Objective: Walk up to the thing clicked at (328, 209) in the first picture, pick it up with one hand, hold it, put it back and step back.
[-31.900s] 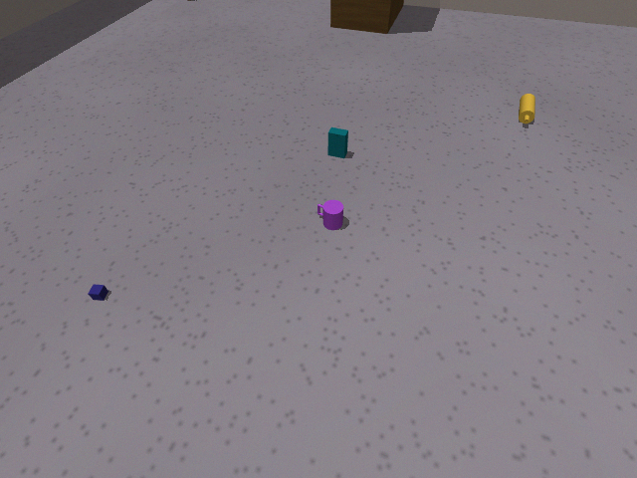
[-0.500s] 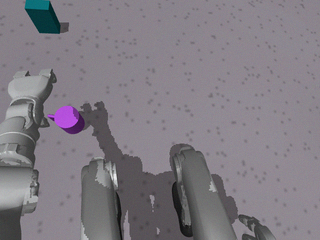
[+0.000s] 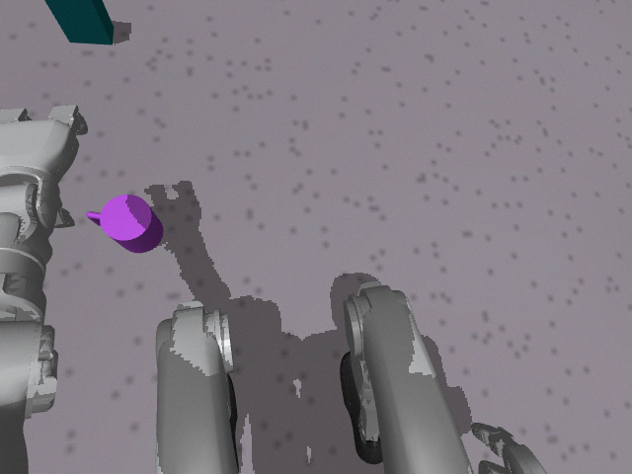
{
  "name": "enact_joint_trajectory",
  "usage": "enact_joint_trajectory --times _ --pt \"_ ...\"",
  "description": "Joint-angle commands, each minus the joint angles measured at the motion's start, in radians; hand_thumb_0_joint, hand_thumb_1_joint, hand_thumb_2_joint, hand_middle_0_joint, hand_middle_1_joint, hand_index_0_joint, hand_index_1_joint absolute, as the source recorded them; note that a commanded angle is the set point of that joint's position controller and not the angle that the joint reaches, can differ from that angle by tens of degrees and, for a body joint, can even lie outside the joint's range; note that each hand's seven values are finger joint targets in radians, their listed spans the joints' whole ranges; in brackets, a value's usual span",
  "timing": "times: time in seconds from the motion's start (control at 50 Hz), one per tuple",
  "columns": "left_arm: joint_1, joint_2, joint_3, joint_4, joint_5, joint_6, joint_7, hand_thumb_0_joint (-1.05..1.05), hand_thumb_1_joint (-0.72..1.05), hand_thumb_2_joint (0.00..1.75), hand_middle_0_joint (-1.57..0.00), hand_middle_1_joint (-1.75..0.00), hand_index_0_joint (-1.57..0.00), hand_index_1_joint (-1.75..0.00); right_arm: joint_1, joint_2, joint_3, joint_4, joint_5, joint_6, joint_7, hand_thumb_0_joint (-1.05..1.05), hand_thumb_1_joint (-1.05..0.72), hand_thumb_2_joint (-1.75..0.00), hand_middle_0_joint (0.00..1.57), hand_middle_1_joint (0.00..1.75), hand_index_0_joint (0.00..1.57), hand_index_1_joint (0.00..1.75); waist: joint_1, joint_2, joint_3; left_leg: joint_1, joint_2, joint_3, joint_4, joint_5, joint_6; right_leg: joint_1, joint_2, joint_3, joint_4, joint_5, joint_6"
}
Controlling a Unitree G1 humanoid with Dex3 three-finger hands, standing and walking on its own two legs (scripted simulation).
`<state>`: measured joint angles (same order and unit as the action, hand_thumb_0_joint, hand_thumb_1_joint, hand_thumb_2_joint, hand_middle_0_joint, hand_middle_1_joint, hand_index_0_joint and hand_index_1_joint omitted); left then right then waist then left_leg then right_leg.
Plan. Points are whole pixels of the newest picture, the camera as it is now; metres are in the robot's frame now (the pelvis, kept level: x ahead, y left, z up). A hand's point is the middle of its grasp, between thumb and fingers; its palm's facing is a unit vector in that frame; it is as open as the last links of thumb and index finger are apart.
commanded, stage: withdraw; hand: left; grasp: from above
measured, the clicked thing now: (124, 223) +0.50 +0.30 -0.36
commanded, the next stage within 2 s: go down in 0.62 s
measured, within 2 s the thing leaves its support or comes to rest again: neither
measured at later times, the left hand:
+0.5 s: hand (67, 209) +0.46 +0.31 -0.15, palm faces -0.37 +0.00 -0.93, open 13.0 cm
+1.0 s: hand (64, 192) +0.46 +0.28 -0.08, palm faces -0.36 -0.14 -0.92, open 14.9 cm
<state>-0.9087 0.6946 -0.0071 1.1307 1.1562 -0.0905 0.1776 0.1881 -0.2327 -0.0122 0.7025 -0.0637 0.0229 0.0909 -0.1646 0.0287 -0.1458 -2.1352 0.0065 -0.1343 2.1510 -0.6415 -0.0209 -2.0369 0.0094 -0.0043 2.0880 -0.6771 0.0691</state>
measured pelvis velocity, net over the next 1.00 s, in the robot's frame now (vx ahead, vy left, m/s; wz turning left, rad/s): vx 0.00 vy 0.00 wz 0.00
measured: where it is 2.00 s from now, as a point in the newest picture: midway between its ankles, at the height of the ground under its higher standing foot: (295, 436)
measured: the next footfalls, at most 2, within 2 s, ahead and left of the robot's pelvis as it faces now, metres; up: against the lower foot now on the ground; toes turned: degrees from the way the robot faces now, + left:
none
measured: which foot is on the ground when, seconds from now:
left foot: down 0.00-1.00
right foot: down 0.00-1.00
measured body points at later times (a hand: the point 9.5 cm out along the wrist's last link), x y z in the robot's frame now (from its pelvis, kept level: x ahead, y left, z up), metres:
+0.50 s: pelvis -0.01 +0.00 -0.02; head +0.21 +0.06 +0.36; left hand +0.47 +0.30 -0.09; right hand +0.07 -0.28 -0.13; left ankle +0.09 +0.13 -0.37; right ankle +0.10 -0.15 -0.37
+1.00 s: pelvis +0.00 +0.00 +0.03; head +0.19 +0.05 +0.43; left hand +0.47 +0.29 -0.02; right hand +0.08 -0.28 -0.08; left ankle +0.09 +0.13 -0.37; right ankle +0.10 -0.15 -0.37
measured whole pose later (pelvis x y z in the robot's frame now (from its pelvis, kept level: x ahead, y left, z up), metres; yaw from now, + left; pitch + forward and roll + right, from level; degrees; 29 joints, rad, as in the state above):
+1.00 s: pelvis +0.00 +0.00 +0.03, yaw +0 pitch +35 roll -7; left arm -0.77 0.62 0.06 1.05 1.08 -0.09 0.18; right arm 0.21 -0.26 0.00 0.66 -0.04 0.04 0.08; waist -0.17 0.03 -0.19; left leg -2.03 0.02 -0.13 2.06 -0.64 -0.02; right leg -1.95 0.02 -0.01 1.99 -0.66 0.07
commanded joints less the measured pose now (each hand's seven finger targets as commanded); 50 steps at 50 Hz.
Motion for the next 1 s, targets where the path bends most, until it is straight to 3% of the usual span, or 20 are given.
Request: enact_joint_trajectory --times 0.0,0.08,0.18,0.26,0.36,0.44,0.5,0.56,0.6,0.64,0.7,0.72,0.76,0.82,0.88,0.9,0.92,0.94,0.96,0.98 --pt "-0.268 0.128 -0.004 -0.176 -0.054 0.033 -0.014 0.00 -0.34 0.83 -0.16 -0.89 -0.19 -0.86 0.204 -0.247 -0.073 -0.049 0.025 0.013 -0.014 0.00 -0.89 -0.89 0.20 0.30 0.20 0.30 -0.026 0.195 -0.645 0.600 -0.002 0.069 -0.324 0.119 0.044 0.323 0.032 -0.108 -0.292 0.189 -0.104" --pt "-0.152 0.101 -0.008 -0.077 -0.065 0.047 -0.016 0.00 -0.33 0.82 -0.17 -0.88 -0.20 -0.85 0.160 -0.230 -0.045 -0.063 0.036 0.021 -0.014 0.00 -0.89 -0.89 0.20 0.30 0.20 0.30 -0.015 0.092 -0.526 0.509 -0.002 0.068 -0.330 0.128 0.055 0.340 0.034 -0.103 -0.303 0.191 -0.102" --pt "-0.183 0.132 0.018 0.024 -0.014 -0.002 0.049 0.00 -0.32 0.81 -0.19 -0.86 -0.22 -0.83 0.127 -0.217 -0.015 -0.060 0.021 0.003 -0.008 0.00 -0.89 -0.89 0.20 0.30 0.20 0.30 -0.022 0.087 -0.463 0.427 -0.009 0.095 -0.286 0.114 0.059 0.306 0.037 -0.089 -0.282 0.176 -0.103" --pt "-0.302 0.222 0.066 0.028 0.058 -0.071 0.124 0.00 -0.30 0.80 -0.20 -0.86 -0.23 -0.83 0.123 -0.226 -0.015 -0.037 -0.004 -0.023 -0.001 0.00 -0.90 -0.89 0.20 0.30 0.20 0.30 -0.021 0.176 -0.526 0.462 -0.013 0.106 -0.240 0.109 0.048 0.251 0.036 -0.085 -0.228 0.177 -0.107" --pt "-0.413 0.315 0.132 -0.081 0.101 -0.119 0.191 0.00 -0.31 0.81 -0.24 -0.80 -0.25 -0.78 0.147 -0.245 -0.043 -0.022 -0.026 -0.048 0.003 0.00 -0.90 -0.90 0.20 0.30 0.20 0.30 -0.024 0.336 -0.697 0.596 -0.010 0.104 -0.218 0.126 0.024 0.220 0.023 -0.102 -0.170 0.185 -0.108" --pt "-0.446 0.334 0.138 -0.172 0.073 -0.085 0.176 0.00 -0.33 0.82 -0.22 -0.81 -0.23 -0.79 0.173 -0.262 -0.077 -0.032 -0.025 -0.045 -0.005 0.00 -0.90 -0.90 0.20 0.30 0.20 0.30 -0.034 0.376 -0.785 0.674 -0.005 0.100 -0.242 0.090 0.023 0.237 0.020 -0.104 -0.196 0.154 -0.108" --pt "-0.482 0.276 0.086 -0.160 0.028 -0.041 0.123 0.00 -0.33 0.82 -0.19 -0.84 -0.21 -0.82 0.203 -0.254 -0.079 -0.018 -0.022 -0.032 -0.011 0.00 -0.90 -0.89 0.20 0.30 0.20 0.30 -0.056 0.330 -0.775 0.655 -0.005 0.097 -0.250 0.058 0.032 0.254 0.031 -0.106 -0.234 0.128 -0.106" --pt "-0.417 0.194 0.030 -0.139 -0.012 0.001 0.057 0.00 -0.35 0.83 -0.17 -0.87 -0.19 -0.85 0.217 -0.256 -0.080 -0.014 -0.007 -0.017 -0.016 0.00 -0.90 -0.89 0.20 0.30 0.20 0.30 -0.055 0.287 -0.742 0.637 -0.003 0.080 -0.276 0.064 0.035 0.269 0.033 -0.113 -0.242 0.141 -0.107" --pt "-0.373 0.196 0.022 -0.134 -0.023 0.020 0.023 0.00 -0.36 0.84 -0.17 -0.87 -0.19 -0.85 0.221 -0.260 -0.078 -0.023 0.008 -0.005 -0.020 0.00 -0.89 -0.89 0.20 0.30 0.20 0.30 -0.043 0.255 -0.709 0.602 -0.007 0.077 -0.286 0.090 0.040 0.290 0.034 -0.114 -0.252 0.164 -0.106" --pt "-0.265 0.115 -0.018 -0.094 -0.050 0.037 -0.017 0.00 -0.32 0.81 -0.17 -0.91 -0.20 -0.87 0.204 -0.250 -0.070 -0.035 0.019 0.005 -0.018 0.00 -0.89 -0.89 0.20 0.30 0.20 0.30 -0.034 0.187 -0.628 0.585 -0.003 0.060 -0.313 0.100 0.041 0.287 0.035 -0.118 -0.265 0.171 -0.106" --pt "-0.212 0.124 -0.013 -0.090 -0.067 0.045 -0.037 0.00 -0.33 0.81 -0.15 -0.93 -0.19 -0.89 0.188 -0.241 -0.053 -0.049 0.031 0.017 -0.017 0.00 -0.89 -0.89 0.20 0.30 0.20 0.30 -0.021 0.133 -0.574 0.523 -0.004 0.075 -0.309 0.135 0.052 0.342 0.038 -0.105 -0.286 0.201 -0.103" --pt "-0.209 0.147 0.010 -0.091 -0.066 0.044 -0.031 0.00 -0.25 0.73 -0.18 -0.85 -0.17 -0.81 0.183 -0.239 -0.047 -0.056 0.033 0.019 -0.016 0.00 -0.90 -0.90 0.20 0.30 0.20 0.30 -0.016 0.108 -0.575 0.509 -0.005 0.074 -0.309 0.144 0.055 0.350 0.037 -0.104 -0.288 0.204 -0.102" --pt "-0.190 0.143 0.022 -0.088 -0.069 0.041 -0.016 0.00 -0.41 0.57 -0.02 -0.75 -0.13 -0.65 0.166 -0.224 -0.036 -0.068 0.032 0.019 -0.013 0.00 -0.87 -0.89 0.20 0.30 0.20 0.30 -0.005 0.104 -0.564 0.494 -0.007 0.088 -0.306 0.161 0.057 0.372 0.040 -0.097 -0.291 0.219 -0.102" --pt "-0.242 0.243 0.099 -0.158 -0.051 0.017 0.028 0.00 -0.48 0.58 0.00 -0.77 -0.10 -0.68 0.151 -0.219 -0.031 -0.074 0.031 0.013 -0.014 0.00 -0.88 -0.89 0.20 0.30 0.20 0.30 0.020 0.140 -0.616 0.505 -0.009 0.103 -0.309 0.151 0.056 0.392 0.038 -0.085 -0.299 0.201 -0.101" --pt "-0.260 0.267 0.138 -0.221 -0.058 0.002 0.059 0.00 -0.53 0.60 0.00 -0.72 -0.08 -0.65 0.145 -0.217 -0.035 -0.087 0.026 0.005 -0.014 0.00 -0.88 -0.89 0.20 0.30 0.20 0.30 0.030 0.201 -0.662 0.572 -0.007 0.106 -0.328 0.132 0.049 0.394 0.036 -0.081 -0.307 0.185 -0.102" --pt "-0.255 0.283 0.158 -0.260 -0.069 0.000 0.064 0.00 -0.61 0.52 -0.08 -0.64 -0.16 -0.57 0.147 -0.221 -0.042 -0.092 0.029 0.003 -0.016 0.00 -0.91 -0.91 0.20 0.30 0.20 0.30 0.043 0.217 -0.701 0.611 -0.006 0.096 -0.353 0.116 0.044 0.397 0.033 -0.083 -0.309 0.166 -0.104" --pt "-0.234 0.262 0.151 -0.280 -0.080 0.003 0.062 0.00 -0.53 0.60 -0.07 -0.66 -0.13 -0.62 0.149 -0.218 -0.048 -0.097 0.028 0.001 -0.018 0.00 -0.88 -0.90 0.20 0.30 0.20 0.30 0.040 0.239 -0.717 0.647 -0.005 0.100 -0.362 0.123 0.041 0.414 0.033 -0.082 -0.323 0.176 -0.104" --pt "-0.230 0.247 0.151 -0.322 -0.099 0.004 0.057 0.00 -0.61 0.52 -0.15 -0.58 -0.21 -0.54 0.151 -0.220 -0.057 -0.099 0.031 -0.002 -0.021 0.00 -0.90 -0.91 0.20 0.30 0.20 0.30 0.040 0.250 -0.742 0.671 -0.004 0.095 -0.374 0.120 0.040 0.413 0.031 -0.084 -0.333 0.175 -0.103" --pt "-0.202 0.219 0.140 -0.327 -0.117 0.009 0.047 0.00 -0.53 0.60 -0.09 -0.63 -0.14 -0.60 0.158 -0.224 -0.063 -0.099 0.032 -0.004 -0.023 0.00 -0.88 -0.89 0.20 0.30 0.20 0.30 0.035 0.257 -0.727 0.692 -0.001 0.082 -0.397 0.113 0.037 0.405 0.028 -0.089 -0.335 0.174 -0.103" --pt "-0.185 0.213 0.133 -0.331 -0.137 0.011 0.036 0.00 -0.61 0.52 -0.17 -0.55 -0.22 -0.52 0.155 -0.225 -0.069 -0.100 0.033 -0.005 -0.025 0.00 -0.91 -0.91 0.20 0.30 0.20 0.30 0.031 0.247 -0.695 0.688 0.002 0.076 -0.411 0.089 0.037 0.400 0.030 -0.092 -0.347 0.155 -0.102"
